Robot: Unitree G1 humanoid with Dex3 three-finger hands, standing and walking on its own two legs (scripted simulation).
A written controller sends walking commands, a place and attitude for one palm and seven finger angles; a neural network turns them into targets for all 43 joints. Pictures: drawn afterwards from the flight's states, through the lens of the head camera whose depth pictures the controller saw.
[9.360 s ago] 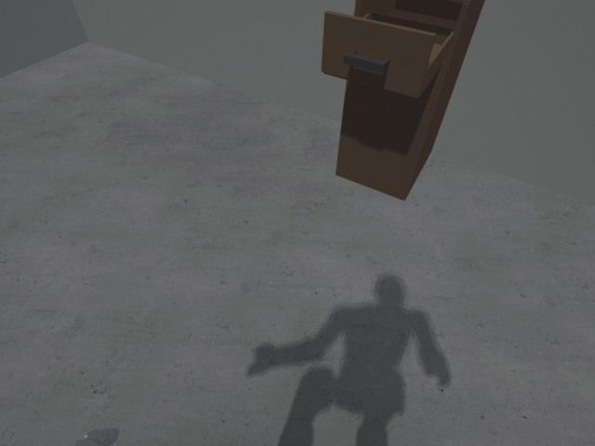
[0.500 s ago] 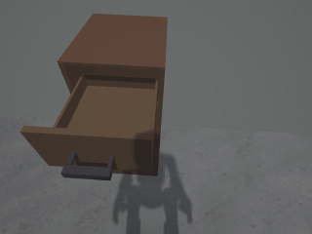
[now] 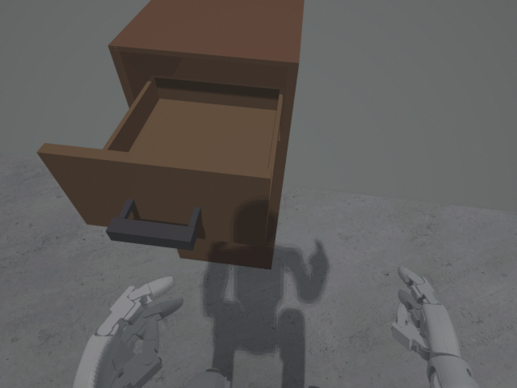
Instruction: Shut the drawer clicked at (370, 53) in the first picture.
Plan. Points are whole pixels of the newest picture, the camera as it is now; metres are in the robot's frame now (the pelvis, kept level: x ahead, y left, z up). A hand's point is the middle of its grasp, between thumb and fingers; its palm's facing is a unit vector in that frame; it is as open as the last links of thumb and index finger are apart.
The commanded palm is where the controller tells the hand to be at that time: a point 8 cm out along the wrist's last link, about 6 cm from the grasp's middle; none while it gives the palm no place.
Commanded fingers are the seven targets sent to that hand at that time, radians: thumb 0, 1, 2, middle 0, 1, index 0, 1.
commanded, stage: raise the hand and make a fist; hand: left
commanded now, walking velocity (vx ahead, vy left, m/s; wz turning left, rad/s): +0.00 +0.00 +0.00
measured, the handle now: (157, 221) +0.34 +0.19 +0.07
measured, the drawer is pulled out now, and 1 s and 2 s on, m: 0.30 0.30 0.30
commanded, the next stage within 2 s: bring the fist close to the handle in 1.48 s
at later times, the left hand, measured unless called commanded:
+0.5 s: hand (134, 340) +0.16 +0.16 +0.10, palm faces -0.01 -1.00 -0.06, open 3.5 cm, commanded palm +0.12 +0.22 +0.11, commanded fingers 0.00 0.90 0.90 -1.14 -1.32 -1.14 -1.32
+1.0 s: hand (110, 329) +0.16 +0.17 +0.15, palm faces +0.01 -1.00 -0.08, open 3.2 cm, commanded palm +0.10 +0.22 +0.17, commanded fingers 0.00 0.90 0.90 -1.40 -1.60 -1.40 -1.60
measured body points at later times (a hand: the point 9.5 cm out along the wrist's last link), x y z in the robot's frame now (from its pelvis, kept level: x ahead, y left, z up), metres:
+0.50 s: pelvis +0.00 +0.00 +0.02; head +0.02 -0.01 +0.47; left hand +0.16 +0.22 +0.10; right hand +0.16 -0.24 -0.06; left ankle +0.03 +0.11 -0.67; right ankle +0.00 -0.10 -0.67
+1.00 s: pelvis +0.02 +0.01 +0.04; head +0.01 +0.00 +0.49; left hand +0.15 +0.22 +0.16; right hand +0.24 -0.18 +0.00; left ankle +0.03 +0.11 -0.67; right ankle +0.00 -0.10 -0.67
